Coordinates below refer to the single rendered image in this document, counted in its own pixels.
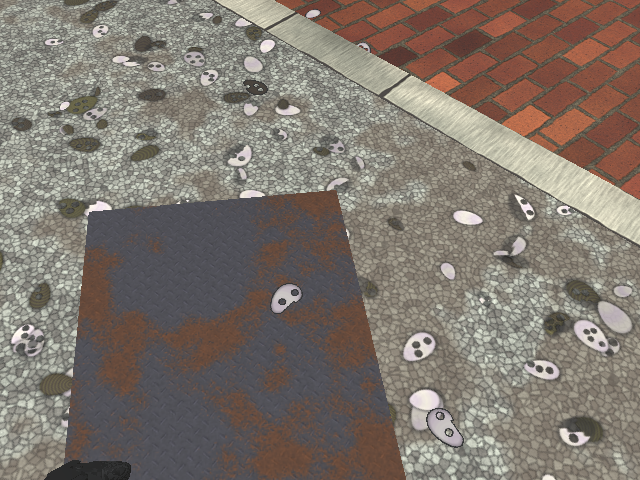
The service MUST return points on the robot left hand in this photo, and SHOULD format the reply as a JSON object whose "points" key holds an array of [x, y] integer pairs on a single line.
{"points": [[96, 470]]}

